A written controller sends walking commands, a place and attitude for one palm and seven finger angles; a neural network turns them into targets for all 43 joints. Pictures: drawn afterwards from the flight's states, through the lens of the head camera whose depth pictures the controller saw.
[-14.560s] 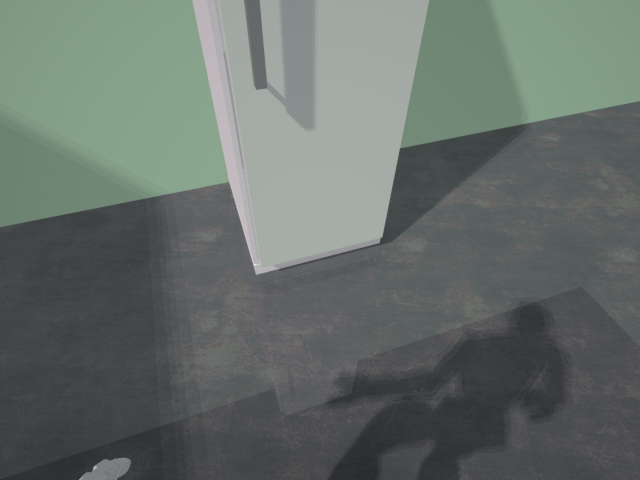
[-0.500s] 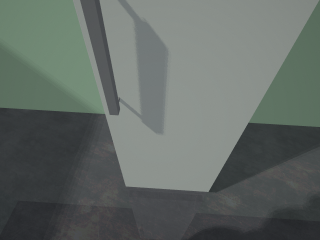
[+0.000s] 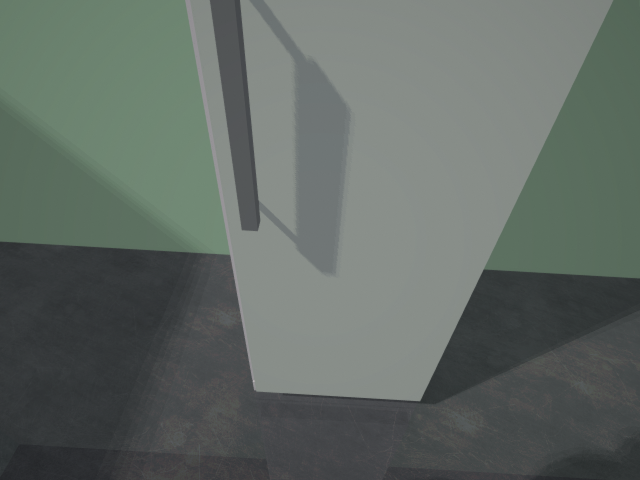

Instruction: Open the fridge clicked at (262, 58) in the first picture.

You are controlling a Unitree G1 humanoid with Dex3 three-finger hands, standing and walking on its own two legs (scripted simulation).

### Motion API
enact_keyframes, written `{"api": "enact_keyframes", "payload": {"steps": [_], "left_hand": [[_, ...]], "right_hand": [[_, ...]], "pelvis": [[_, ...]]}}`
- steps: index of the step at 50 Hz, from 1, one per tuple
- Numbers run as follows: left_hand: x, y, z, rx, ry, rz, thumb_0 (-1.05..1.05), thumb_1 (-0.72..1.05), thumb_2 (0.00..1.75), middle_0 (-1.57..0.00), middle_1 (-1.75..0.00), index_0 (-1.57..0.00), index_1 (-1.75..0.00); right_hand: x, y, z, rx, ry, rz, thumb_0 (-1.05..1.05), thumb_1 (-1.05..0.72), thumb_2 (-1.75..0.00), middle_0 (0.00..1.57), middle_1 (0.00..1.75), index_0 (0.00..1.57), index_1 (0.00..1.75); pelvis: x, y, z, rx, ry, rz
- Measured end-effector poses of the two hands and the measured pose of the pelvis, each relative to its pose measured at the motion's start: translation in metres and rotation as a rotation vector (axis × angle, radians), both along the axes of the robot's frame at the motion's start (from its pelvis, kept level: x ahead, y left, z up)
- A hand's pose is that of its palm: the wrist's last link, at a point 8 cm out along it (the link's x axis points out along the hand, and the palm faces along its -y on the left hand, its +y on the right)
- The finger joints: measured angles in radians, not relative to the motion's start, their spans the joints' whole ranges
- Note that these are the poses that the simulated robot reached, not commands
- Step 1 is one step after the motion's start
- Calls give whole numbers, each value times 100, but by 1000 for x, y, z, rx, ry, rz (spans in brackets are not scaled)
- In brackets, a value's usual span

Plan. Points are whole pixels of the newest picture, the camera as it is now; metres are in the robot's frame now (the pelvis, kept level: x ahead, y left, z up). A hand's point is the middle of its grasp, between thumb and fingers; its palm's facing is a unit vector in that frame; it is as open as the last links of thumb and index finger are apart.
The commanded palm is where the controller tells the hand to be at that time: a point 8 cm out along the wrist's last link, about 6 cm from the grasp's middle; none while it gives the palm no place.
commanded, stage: come to a stop and stand still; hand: left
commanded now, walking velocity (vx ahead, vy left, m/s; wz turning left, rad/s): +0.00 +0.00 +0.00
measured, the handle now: (242, 119) +0.52 +0.15 +0.23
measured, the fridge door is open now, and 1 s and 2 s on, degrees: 0 0 0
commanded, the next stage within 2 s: look again from close up in 0.48 s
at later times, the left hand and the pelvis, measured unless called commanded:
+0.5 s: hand out of the picture -0.03 +0.24 -0.17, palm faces +0.02 -0.96 -0.26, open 7.4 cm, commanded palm none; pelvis -0.03 +0.02 +0.00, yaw +1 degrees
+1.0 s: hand out of the picture -0.01 +0.25 -0.16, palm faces +0.02 -0.95 -0.30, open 7.4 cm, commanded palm none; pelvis -0.02 +0.02 +0.01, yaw +2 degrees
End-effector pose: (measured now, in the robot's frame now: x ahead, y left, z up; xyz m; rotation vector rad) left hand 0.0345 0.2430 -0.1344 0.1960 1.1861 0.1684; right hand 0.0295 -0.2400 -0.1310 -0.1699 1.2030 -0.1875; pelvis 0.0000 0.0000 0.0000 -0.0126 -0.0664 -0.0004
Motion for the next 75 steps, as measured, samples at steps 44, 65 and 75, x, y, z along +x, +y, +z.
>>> {"api": "enact_keyframes", "payload": {"steps": [44, 65, 75], "left_hand": [[-54, 55, 7, 53, 115, 26, 1, 90, 90, -20, -30, -20, -30], [-25, 32, 10, 43, 164, 27, 1, 90, 90, -20, -30, -20, -30], [23, 19, 13, 38, 96, -1, 1, 90, 90, -20, -30, -20, -30]], "right_hand": [[8, -4, 11, -60, 33, 67, 1, -90, -90, 20, 30, 20, 30], [18, -14, 5, -35, 129, 60, 1, -90, -90, 20, 30, 20, 30], [46, -17, 6, -27, 99, 66, 1, -90, -90, 20, 30, 20, 30]], "pelvis": [[-22, 26, 5, -1, 10, 38], [12, 10, 9, 9, 39, 46], [29, 2, 11, 10, 35, 40]]}}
